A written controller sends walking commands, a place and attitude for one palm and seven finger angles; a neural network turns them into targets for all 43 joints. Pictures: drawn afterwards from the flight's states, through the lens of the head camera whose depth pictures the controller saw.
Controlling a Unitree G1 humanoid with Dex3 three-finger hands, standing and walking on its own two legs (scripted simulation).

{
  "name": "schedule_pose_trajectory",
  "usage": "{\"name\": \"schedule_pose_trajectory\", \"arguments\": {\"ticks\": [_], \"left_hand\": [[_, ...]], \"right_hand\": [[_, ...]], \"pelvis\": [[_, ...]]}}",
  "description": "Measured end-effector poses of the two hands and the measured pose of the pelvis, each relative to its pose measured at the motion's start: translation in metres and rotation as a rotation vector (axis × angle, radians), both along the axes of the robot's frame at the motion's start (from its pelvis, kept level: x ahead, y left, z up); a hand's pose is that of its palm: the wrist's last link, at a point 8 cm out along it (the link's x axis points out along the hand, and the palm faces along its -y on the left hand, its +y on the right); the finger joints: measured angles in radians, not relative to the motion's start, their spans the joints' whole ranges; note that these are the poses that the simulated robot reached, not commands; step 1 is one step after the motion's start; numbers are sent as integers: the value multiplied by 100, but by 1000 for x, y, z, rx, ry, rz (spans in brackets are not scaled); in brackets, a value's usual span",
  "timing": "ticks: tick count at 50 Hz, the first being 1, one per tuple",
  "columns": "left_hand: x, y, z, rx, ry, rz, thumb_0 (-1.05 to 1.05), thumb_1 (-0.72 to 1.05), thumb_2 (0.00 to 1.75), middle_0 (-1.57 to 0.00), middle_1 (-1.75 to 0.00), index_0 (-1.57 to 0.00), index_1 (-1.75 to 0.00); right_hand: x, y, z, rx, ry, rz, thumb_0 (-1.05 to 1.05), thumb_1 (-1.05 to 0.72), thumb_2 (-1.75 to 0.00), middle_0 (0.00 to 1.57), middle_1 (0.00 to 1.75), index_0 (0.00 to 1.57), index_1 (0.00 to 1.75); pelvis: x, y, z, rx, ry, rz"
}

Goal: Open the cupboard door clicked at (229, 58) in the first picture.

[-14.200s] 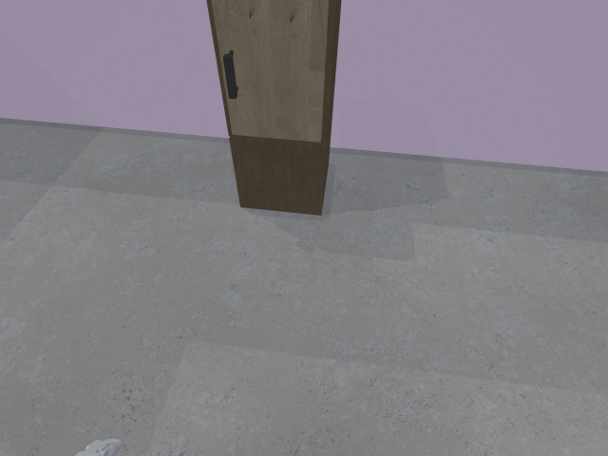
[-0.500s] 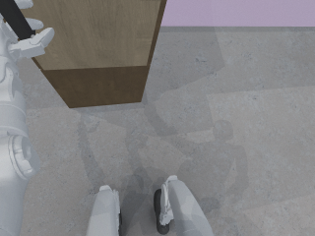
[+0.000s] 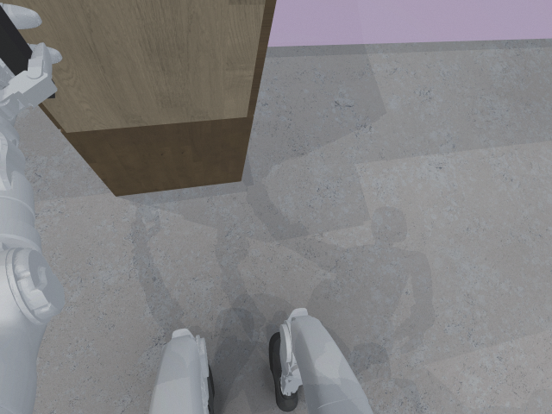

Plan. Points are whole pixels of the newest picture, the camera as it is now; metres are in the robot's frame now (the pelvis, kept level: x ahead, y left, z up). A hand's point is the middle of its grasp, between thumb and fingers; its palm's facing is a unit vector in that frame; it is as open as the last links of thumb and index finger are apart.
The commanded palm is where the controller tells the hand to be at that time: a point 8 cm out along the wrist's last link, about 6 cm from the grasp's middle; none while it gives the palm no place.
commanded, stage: pull the door open along its arc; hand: left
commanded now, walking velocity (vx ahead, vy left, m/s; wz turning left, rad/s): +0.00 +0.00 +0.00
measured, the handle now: (16, 39) +0.59 +0.26 +0.04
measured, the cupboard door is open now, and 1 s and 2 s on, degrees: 1 54 52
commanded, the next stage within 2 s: open thumb and fingers to let go in 0.86 s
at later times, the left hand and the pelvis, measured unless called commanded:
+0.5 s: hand (96, 163) +0.43 +0.17 +0.04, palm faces +0.40 -0.92 +0.06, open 6.2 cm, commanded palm +0.36 +0.19 +0.03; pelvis +0.02 +0.00 +0.03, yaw +1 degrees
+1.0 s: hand (218, 235) +0.34 +0.04 +0.04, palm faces +0.43 -0.90 -0.04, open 6.4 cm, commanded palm +0.29 +0.08 +0.03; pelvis +0.01 -0.04 +0.03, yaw +5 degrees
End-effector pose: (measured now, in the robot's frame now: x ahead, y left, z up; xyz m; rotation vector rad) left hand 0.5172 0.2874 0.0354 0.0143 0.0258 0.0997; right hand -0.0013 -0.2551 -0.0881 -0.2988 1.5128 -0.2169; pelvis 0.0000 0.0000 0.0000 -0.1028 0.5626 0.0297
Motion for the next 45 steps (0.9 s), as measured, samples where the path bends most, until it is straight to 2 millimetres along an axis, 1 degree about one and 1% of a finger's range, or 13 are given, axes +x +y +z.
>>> {"name": "schedule_pose_trajectory", "arguments": {"ticks": [5,9,12,15,17,20,24,29,33,37,45], "left_hand": [[-10,-2,0,3,-2,-7,0,73,76,-36,-135,-34,-134],[-27,-6,0,4,-2,-20,0,71,73,-35,-135,-34,-134],[-44,-11,0,4,1,-32,0,70,72,-35,-135,-34,-134],[-65,-18,1,0,4,-45,0,69,71,-34,-135,-33,-134],[-78,-26,0,-27,0,1,0,68,70,-34,-134,-34,-135],[-98,-42,-1,-69,-18,134,2,67,72,-31,-133,-35,-133],[-124,-68,-1,-77,-25,282,2,68,74,-29,-133,-35,-131],[-155,-102,2,-58,-10,394,2,68,74,-29,-133,-34,-131],[-177,-128,4,-35,-1,411,2,68,73,-28,-132,-32,-131],[-195,-152,6,-26,7,387,3,68,72,-27,-131,-32,-131],[-220,-195,9,-8,37,316,3,67,70,-25,-130,-32,-132]], "right_hand": [[6,1,1,16,-21,-17,0,-90,-90,20,30,20,29],[18,3,4,35,-54,-23,0,-90,-90,20,30,20,29],[32,4,8,49,-96,-18,0,-90,-90,20,30,20,29],[52,5,12,61,-151,-3,0,-90,-90,20,30,20,29],[67,5,13,63,-195,20,0,-90,-90,20,30,20,29],[92,6,14,77,-263,60,0,-91,-90,20,30,20,29],[123,12,12,112,-340,116,0,-91,-90,20,30,20,29],[151,22,9,161,-405,168,0,-91,-90,20,30,20,29],[164,27,9,187,-438,199,0,-91,-90,20,30,20,29],[172,29,9,199,-470,220,0,-91,-90,20,30,20,29],[186,25,11,218,-549,255,1,-91,-90,20,30,20,29]], "pelvis": [[3,1,4,8,-8,-11],[7,1,11,17,-19,-17],[11,1,18,22,-31,-18],[15,2,23,28,-45,-17],[17,2,26,30,-53,-13],[19,3,28,36,-62,-12],[21,2,28,47,-80,-13],[21,-3,29,60,-107,-8],[20,-10,31,71,-125,0],[19,-17,31,78,-140,11],[18,-31,31,93,-159,23]]}}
